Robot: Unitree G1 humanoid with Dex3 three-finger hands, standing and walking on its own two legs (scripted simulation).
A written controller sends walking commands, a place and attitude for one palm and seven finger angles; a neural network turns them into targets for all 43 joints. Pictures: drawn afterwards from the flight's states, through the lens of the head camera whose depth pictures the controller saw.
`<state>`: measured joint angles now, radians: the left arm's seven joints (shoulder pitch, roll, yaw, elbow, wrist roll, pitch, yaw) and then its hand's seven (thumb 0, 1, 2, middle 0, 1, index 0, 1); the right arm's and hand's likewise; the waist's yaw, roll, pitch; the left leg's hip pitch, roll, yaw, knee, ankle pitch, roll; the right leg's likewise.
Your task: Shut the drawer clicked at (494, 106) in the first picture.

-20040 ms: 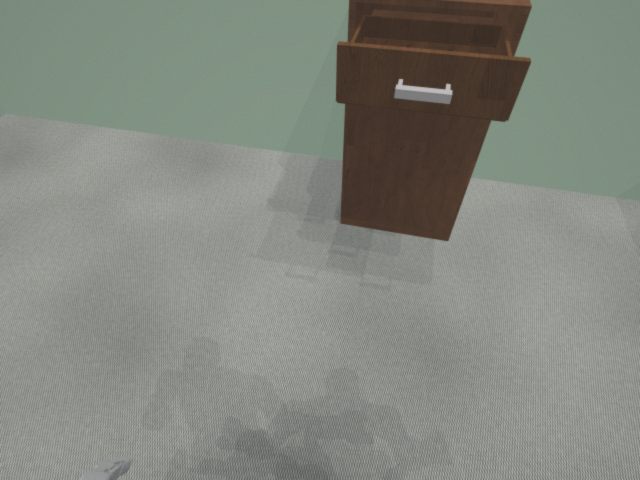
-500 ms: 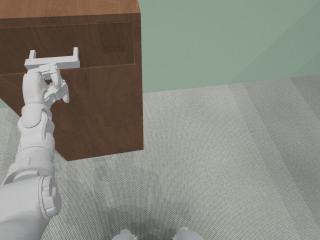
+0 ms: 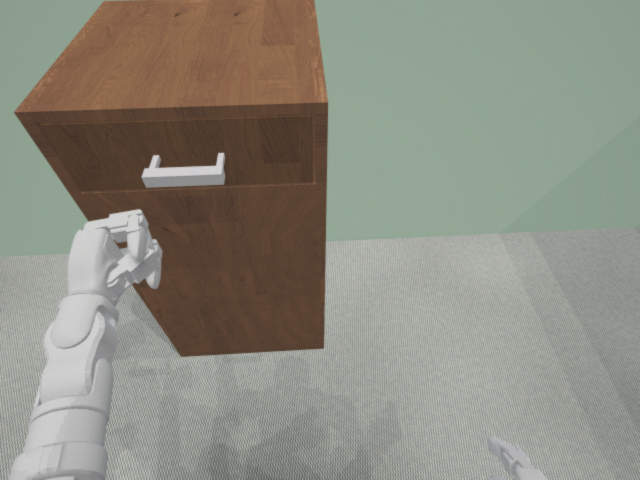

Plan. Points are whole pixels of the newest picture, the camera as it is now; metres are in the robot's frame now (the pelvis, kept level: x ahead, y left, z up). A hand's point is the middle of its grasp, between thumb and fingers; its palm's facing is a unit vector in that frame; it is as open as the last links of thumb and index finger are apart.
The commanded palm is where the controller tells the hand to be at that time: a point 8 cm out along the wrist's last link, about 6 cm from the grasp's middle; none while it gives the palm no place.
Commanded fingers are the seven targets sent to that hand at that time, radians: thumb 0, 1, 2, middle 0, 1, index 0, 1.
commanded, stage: draw the hand back to the body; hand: left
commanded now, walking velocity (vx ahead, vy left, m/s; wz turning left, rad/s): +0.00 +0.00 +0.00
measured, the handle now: (186, 168) +0.57 +0.24 +0.06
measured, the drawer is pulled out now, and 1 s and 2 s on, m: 0.00 0.00 0.00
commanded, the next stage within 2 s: step back with the hand held close in 0.92 s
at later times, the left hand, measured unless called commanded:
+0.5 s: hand (84, 332) +0.23 +0.23 +0.15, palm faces +0.35 -0.89 -0.31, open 3.3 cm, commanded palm +0.18 +0.27 +0.17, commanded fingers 0.00 0.90 0.90 -1.40 -1.60 -1.40 -1.60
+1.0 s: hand (34, 389) +0.17 +0.23 +0.18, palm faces +0.42 -0.82 -0.38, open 3.3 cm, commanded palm +0.12 +0.27 +0.20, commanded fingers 0.00 0.90 0.90 -1.40 -1.60 -1.40 -1.60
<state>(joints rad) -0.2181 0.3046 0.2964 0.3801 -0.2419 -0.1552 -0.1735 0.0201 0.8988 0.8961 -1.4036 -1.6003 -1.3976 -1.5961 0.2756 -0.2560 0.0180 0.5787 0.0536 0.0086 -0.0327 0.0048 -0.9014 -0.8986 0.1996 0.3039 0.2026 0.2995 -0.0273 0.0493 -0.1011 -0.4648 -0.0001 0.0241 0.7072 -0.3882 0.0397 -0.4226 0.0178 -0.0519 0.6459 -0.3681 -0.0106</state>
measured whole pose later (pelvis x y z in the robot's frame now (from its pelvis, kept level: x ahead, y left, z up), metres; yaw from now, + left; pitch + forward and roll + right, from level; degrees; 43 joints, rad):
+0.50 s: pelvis -0.01 -0.01 +0.02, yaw +0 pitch -3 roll +0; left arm 0.26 0.30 0.21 -0.16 -0.08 -0.08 0.09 0.02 0.89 0.90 -1.41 -1.60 -1.40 -1.60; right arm 0.18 -0.24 0.04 0.60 0.02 -0.04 -0.06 0.01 -0.90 -0.90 0.20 0.30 0.20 0.30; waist 0.04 0.07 0.01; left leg -0.11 -0.02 0.03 0.42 -0.25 0.03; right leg -0.09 0.01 -0.05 0.40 -0.26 -0.02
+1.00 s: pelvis +0.00 -0.01 +0.02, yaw +1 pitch -3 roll +0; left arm 0.53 0.30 0.27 -0.44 -0.07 -0.10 0.11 0.02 0.89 0.90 -1.41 -1.60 -1.40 -1.60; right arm 0.20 -0.23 0.01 0.61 0.01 -0.09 -0.07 0.01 -0.90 -0.90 0.20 0.30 0.20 0.30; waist 0.07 0.08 0.01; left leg -0.11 -0.01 0.02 0.44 -0.27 0.03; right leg -0.08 0.01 -0.06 0.41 -0.27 -0.02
